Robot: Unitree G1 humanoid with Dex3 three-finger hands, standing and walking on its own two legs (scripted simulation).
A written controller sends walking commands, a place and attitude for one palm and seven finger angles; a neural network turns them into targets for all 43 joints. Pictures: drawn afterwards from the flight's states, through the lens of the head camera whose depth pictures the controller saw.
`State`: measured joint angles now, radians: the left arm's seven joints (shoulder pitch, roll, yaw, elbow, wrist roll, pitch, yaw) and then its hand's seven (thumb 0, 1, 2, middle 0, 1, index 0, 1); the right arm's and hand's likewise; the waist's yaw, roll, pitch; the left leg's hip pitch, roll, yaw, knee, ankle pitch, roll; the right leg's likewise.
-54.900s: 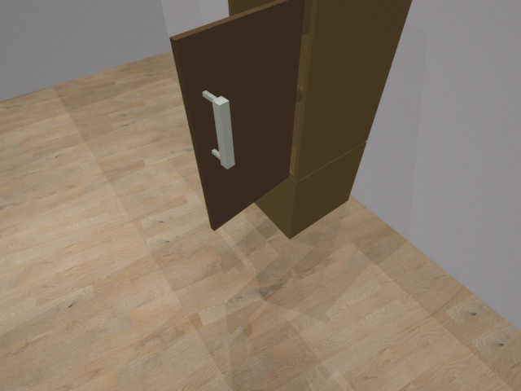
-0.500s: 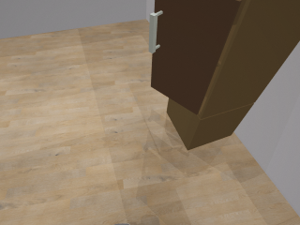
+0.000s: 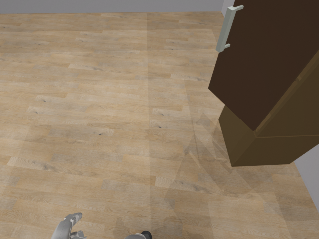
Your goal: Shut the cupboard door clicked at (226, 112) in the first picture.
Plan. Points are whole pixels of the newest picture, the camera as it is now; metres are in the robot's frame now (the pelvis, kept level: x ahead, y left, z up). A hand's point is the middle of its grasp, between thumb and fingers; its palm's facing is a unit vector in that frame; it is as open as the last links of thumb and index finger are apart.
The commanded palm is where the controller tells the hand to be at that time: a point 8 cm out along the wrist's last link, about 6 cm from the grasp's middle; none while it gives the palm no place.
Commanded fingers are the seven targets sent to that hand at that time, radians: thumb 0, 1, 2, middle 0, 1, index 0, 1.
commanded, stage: walk to a spot facing it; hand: left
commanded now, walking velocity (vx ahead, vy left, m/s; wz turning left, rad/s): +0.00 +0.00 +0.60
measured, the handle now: (229, 29) +0.86 -0.27 +0.04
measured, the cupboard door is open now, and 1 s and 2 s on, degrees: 29 29 29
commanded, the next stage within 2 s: turn to face it in 1.50 s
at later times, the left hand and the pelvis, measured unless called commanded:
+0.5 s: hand out of the picture -0.03 +0.22 -0.19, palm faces +0.36 -0.89 -0.27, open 7.4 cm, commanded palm none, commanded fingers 0.00 0.90 0.90 -0.20 -0.30 -0.20 -0.30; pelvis +0.01 +0.00 -0.01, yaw +20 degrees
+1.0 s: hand out of the picture +0.02 +0.17 -0.16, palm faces +0.64 -0.73 -0.22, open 7.4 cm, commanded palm none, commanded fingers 0.00 0.90 0.90 -0.20 -0.30 -0.20 -0.30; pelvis +0.13 +0.02 +0.01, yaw +41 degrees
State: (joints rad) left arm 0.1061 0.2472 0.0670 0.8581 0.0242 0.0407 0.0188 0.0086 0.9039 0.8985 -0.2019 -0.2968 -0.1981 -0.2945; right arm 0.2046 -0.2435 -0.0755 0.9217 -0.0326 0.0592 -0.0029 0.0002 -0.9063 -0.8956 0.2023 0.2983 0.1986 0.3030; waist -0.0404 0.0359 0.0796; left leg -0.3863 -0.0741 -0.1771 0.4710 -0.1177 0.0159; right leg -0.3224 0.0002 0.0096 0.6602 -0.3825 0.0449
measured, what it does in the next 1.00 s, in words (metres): walks ahead, turning left: right foot, then left foot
